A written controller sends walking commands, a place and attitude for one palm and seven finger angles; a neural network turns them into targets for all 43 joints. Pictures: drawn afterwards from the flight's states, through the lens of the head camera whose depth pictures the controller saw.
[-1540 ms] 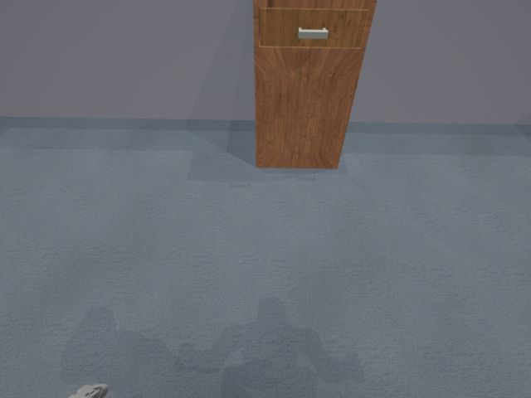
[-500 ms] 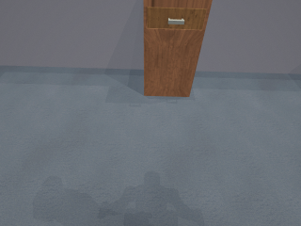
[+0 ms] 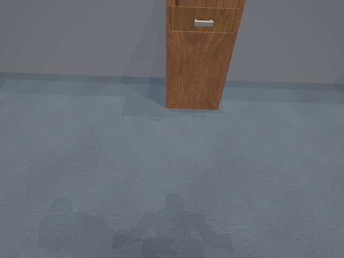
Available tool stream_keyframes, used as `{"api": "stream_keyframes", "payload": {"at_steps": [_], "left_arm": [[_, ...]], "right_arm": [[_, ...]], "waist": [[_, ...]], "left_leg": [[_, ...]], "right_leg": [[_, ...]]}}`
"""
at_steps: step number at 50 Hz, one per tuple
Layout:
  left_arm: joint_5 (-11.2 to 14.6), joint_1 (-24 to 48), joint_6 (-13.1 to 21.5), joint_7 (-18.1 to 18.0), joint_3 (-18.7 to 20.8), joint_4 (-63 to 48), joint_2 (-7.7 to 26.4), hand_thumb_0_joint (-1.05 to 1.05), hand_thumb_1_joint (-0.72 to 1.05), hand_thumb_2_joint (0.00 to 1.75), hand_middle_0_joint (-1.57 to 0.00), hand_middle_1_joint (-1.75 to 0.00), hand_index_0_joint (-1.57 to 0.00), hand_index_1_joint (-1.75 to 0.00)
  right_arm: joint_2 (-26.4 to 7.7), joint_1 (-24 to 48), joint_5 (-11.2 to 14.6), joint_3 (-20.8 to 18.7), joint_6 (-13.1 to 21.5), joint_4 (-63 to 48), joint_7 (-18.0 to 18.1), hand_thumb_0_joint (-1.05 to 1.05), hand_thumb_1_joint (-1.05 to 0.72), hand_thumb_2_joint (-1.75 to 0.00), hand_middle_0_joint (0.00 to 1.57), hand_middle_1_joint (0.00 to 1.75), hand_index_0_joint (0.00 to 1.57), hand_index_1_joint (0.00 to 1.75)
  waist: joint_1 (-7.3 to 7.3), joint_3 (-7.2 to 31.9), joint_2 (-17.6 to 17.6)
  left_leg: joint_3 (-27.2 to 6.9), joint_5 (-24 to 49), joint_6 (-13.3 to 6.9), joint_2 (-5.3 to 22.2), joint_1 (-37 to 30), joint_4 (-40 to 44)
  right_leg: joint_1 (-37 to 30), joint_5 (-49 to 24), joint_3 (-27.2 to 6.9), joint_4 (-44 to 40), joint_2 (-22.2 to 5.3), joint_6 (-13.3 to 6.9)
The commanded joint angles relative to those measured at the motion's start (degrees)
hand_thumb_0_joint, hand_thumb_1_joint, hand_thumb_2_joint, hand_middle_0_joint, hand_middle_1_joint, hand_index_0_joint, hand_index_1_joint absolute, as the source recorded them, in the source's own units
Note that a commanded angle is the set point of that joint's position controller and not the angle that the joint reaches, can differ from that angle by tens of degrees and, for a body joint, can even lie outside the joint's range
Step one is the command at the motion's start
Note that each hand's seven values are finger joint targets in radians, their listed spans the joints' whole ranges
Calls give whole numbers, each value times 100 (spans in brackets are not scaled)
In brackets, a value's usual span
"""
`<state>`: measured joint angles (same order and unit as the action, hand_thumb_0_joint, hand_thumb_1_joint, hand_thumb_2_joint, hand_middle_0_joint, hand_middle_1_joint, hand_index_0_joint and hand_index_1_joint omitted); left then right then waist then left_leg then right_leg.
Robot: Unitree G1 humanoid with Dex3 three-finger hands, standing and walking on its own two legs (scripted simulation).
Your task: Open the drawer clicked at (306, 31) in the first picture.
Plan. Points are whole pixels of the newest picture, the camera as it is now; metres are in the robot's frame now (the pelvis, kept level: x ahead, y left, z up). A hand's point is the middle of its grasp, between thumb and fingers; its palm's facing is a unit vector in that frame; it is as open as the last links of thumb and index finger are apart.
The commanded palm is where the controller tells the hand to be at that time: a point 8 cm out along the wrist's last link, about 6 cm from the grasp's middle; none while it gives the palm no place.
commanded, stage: walk to a spot facing it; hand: left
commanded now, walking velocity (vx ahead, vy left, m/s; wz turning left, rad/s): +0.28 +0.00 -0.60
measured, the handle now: (203, 22) +1.41 -0.11 -0.02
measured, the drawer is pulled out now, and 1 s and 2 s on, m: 0.00 0.00 0.00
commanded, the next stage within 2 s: turn to face it in 1.94 s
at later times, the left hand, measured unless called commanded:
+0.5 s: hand out of the picture +0.05 +0.15 -0.18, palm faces -0.10 -0.98 -0.17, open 7.4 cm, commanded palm none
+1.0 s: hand (139, 161) +0.46 +0.15 -0.16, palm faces -0.45 -0.86 -0.22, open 7.4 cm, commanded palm none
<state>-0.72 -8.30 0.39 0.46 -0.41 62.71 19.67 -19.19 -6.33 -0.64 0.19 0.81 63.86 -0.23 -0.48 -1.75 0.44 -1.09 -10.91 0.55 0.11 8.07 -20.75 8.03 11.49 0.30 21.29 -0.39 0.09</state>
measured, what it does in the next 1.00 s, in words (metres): walks ahead, turning right: left foot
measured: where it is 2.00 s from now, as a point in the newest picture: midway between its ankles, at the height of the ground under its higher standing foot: (221, 207)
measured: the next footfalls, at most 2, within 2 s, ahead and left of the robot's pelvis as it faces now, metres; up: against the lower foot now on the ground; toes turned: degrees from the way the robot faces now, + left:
left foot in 0.70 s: +0.32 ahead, +0.09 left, +0.00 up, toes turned -13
right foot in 1.24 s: +0.38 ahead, -0.24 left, +0.00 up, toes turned -45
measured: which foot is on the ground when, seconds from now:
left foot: down 0.00-0.32, up 0.34-0.68, down 0.70-1.00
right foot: down 0.00-0.70, up 0.72-1.00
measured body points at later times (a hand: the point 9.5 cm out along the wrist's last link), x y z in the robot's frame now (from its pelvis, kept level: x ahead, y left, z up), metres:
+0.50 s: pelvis +0.08 -0.02 -0.01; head +0.10 -0.02 +0.44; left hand +0.06 +0.21 -0.16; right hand +0.09 -0.28 -0.16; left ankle +0.12 +0.10 -0.68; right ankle +0.01 -0.11 -0.75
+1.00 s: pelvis +0.26 +0.01 +0.00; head +0.29 +0.01 +0.45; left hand +0.48 +0.19 -0.14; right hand +0.15 -0.22 -0.14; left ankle +0.28 +0.10 -0.75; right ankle +0.24 -0.14 -0.66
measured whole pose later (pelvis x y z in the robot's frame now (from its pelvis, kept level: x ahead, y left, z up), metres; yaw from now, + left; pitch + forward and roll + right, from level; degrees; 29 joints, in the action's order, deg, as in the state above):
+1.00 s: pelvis +0.26 +0.01 +0.00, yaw -30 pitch +0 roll +0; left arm -2.5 -10.0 -1.5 2.8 6.6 52.6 15.5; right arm -10.5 -18.6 -1.5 -3.3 4.9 58.5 1.2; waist 0.1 -1.2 2.7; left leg 17.2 -15.0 -1.0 4.6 7.5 -22.6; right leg 36.4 9.8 2.8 62.4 -5.8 1.1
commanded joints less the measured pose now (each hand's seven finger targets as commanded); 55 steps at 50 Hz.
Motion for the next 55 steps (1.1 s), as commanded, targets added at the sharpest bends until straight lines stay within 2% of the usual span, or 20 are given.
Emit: {"api": "stream_keyframes", "payload": {"at_steps": [1,3,8,11,14,15,16,17,20,24,30,33,34,35,36,37,39,42,49,55], "left_arm": [[11,64,81,-109,155,-298,862,0,90,90,-20,-30,-20,-30],[-9,-246,-40,-105,105,-247,504,0,90,90,-20,-30,-20,-30],[-67,-511,-146,56,261,-629,463,0,90,90,-20,-30,-20,-30],[-66,-672,-55,131,319,-847,86,0,90,90,-20,-30,-20,-30],[-84,-1185,48,168,393,-791,-60,0,90,90,-20,-30,-20,-30],[-110,-1761,119,125,482,-628,224,0,90,90,-20,-30,-20,-30],[-87,-2429,182,26,603,-454,793,0,90,90,-20,-30,-20,-30],[-12,-2736,228,-67,566,-411,653,0,90,90,-20,-30,-20,-30],[-77,-2106,248,-122,488,-579,269,0,90,90,-20,-30,-20,-30],[-97,-1880,315,-112,507,-626,166,0,90,90,-20,-30,-20,-30],[-109,-1706,270,-98,578,-623,199,0,90,90,-20,-30,-20,-30],[-81,-1419,249,-96,644,-693,112,0,90,90,-20,-30,-20,-30],[-21,-1516,227,-43,630,-772,-161,0,90,90,-20,-30,-20,-30],[16,-1672,223,34,587,-919,-476,0,90,90,-20,-30,-20,-30],[-37,-1504,227,34,613,-995,-324,0,90,90,-20,-30,-20,-30],[-77,-1142,202,57,603,-1005,-387,0,90,90,-20,-30,-20,-30],[-136,-944,115,187,612,-1010,-436,0,90,90,-20,-30,-20,-30],[-149,-1085,-70,242,602,-1001,-597,0,90,90,-20,-30,-20,-30],[-184,0,-147,305,533,-1399,-637,0,90,90,-20,-30,-20,-30],[-131,953,-82,298,436,-1632,-662,0,90,90,-20,-30,-20,-30]], "right_arm": [[-898,154,6,-135,91,-306,81,0,-90,-90,20,30,20,30],[-507,-196,-31,-76,6,-241,77,0,-90,-90,20,30,20,30],[-791,-488,-57,-288,-37,-505,88,0,-90,-90,20,30,20,30],[-926,-675,-30,-432,71,-648,120,0,-90,-90,20,30,20,30],[-684,-577,-46,-439,123,-736,121,0,-90,-90,20,30,20,30],[-377,-424,-22,-394,120,-868,98,0,-90,-90,20,30,20,30],[-1,71,-2,-294,171,-1223,53,0,-90,-90,20,30,20,30],[-220,491,-37,-305,224,-1374,75,0,-90,-90,20,30,20,30],[43,349,-54,-339,237,-1297,31,0,-90,-90,20,30,20,30],[323,179,-15,-376,153,-1330,-54,0,-90,-90,20,30,20,30],[407,366,28,-403,237,-1584,-99,0,-90,-90,20,30,20,30],[96,-871,19,-490,338,-1239,47,0,-90,-90,20,30,20,30],[-423,-1720,-48,-610,367,-1008,144,0,-90,-90,20,30,20,30],[-964,-2344,-114,-698,381,-899,152,0,-90,-90,20,30,20,30],[-810,-2004,-74,-620,305,-990,122,0,-90,-90,20,30,20,30],[-495,-1506,-72,-577,319,-1083,131,0,-90,-90,20,30,20,30],[65,-1012,-85,-422,375,-1135,140,0,-90,-90,20,30,20,30],[263,-979,-65,-391,477,-1037,168,0,-90,-90,20,30,20,30],[187,-1611,-57,-433,520,-748,147,0,-90,-90,20,30,20,30],[14,-1982,-135,-440,425,-530,108,0,-90,-90,20,30,20,30]], "waist": [[28,453,-32],[31,370,35],[51,-494,-346],[43,-368,-989],[-243,-127,-626],[-483,5,427],[-718,-183,2122],[-839,-298,1378],[-340,-375,282],[-134,-233,479],[-142,-333,847],[410,204,391],[703,814,-660],[744,1239,-2197],[615,965,-1527],[494,391,-1286],[168,-320,-881],[-51,-125,-884],[127,-251,-521],[394,-451,-697]], "left_leg": [[-418,601,-156,674,-178,262],[-211,-120,-84,647,-165,38],[-583,-2395,-382,1036,287,320],[-1102,-1948,-875,1858,-25,498],[-198,-664,-632,1554,571,-867],[534,-926,-210,960,1687,-2362],[1026,-2351,122,181,3406,-3941],[219,-2126,66,397,3645,-4330],[169,-1375,183,744,3530,-4412],[394,-660,283,619,2899,-3595],[568,-287,211,346,1759,-2111],[517,-82,121,269,-426,-821],[-421,-655,-83,1163,-1742,-505],[-2545,-1163,-629,2865,-2227,304],[-2898,-2515,-887,3117,-1293,833],[-2572,-3139,-818,2894,-520,1100],[-1413,-2272,-619,2419,413,1114],[19,-852,-540,2031,586,1018],[797,270,-732,2051,-467,1094],[1400,1202,-656,2181,-761,743]], "right_leg": [[-10,-488,-596,-369,-655,-138],[225,262,-682,-254,-559,-129],[1440,1833,-705,474,-65,-227],[1811,1314,30,1798,168,-121],[660,1009,139,1048,59,-191],[-433,882,-1059,165,-566,-502],[-1143,204,-3375,-768,-1853,-1124],[-1024,-568,-3776,-835,-1949,-1392],[-651,-659,-2745,-575,-1691,-1490],[-99,-687,-2012,-754,-1246,-1268],[440,-572,-1759,-567,-972,-944],[1040,-942,-1487,817,-508,-655],[1789,-198,-1045,2236,-37,-462],[2812,2272,-160,4222,520,-143],[2919,2217,-388,4994,201,-235],[3129,1719,-302,5487,-31,-221],[3087,935,-199,5425,-454,-156],[2784,303,-45,5059,-579,-19],[3498,-425,163,3713,-752,155],[2824,-144,531,2071,-563,-67]]}}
